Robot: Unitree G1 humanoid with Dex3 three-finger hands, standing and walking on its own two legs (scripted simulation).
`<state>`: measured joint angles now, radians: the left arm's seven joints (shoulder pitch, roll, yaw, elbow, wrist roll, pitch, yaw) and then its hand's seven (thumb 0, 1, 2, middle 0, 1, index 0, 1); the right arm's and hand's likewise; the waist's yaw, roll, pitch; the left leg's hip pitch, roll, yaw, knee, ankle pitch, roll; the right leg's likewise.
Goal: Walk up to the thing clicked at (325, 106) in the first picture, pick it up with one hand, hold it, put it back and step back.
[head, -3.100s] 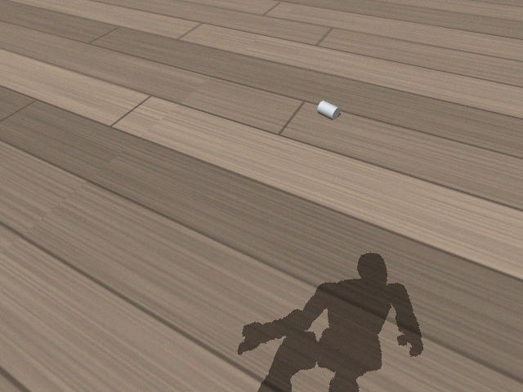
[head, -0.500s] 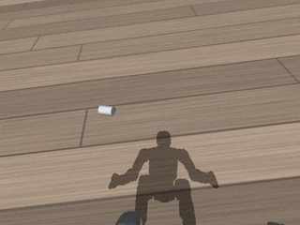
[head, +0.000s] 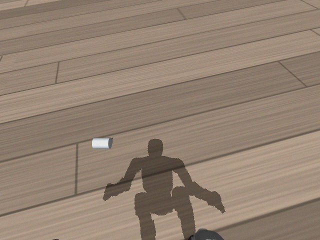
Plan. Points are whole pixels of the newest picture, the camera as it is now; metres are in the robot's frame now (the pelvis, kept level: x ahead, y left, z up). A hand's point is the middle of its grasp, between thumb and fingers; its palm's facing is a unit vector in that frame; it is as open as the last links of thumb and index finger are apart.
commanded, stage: walk up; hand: left
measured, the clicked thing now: (102, 143) +0.87 +0.47 -0.72
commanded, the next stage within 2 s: none
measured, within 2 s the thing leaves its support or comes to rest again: neither
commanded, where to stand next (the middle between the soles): +0.49 +0.29 m, yaw -4 degrees
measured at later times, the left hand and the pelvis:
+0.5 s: hand (16, 230) +0.20 +0.46 -0.15, palm faces -0.06 -0.87 -0.49, open 7.4 cm; pelvis +0.15 +0.14 -0.01, yaw -2 degrees
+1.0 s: hand (0, 182) +0.34 +0.55 -0.11, palm faces -0.04 -0.85 -0.53, open 7.4 cm; pelvis +0.29 +0.24 -0.01, yaw -2 degrees
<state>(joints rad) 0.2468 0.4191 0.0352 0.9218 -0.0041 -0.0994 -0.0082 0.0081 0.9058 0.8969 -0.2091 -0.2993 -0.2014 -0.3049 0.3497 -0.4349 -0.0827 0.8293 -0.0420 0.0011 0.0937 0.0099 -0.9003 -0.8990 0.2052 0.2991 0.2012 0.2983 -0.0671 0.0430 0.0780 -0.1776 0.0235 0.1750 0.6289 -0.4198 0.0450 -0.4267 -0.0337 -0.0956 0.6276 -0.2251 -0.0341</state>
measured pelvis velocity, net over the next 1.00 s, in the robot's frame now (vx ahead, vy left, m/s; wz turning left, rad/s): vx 0.29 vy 0.24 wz -0.03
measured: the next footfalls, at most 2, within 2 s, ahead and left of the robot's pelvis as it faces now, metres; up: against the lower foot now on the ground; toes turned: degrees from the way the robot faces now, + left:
left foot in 0.38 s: +0.25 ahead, +0.28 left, +0.00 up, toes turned +5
right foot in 0.72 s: +0.36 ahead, +0.07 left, +0.00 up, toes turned -8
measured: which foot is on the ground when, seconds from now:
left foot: down 0.00-0.02, up 0.04-0.36, down 0.38-0.72, up 0.74-1.00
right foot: down 0.00-0.40, up 0.42-0.70, down 0.72-1.00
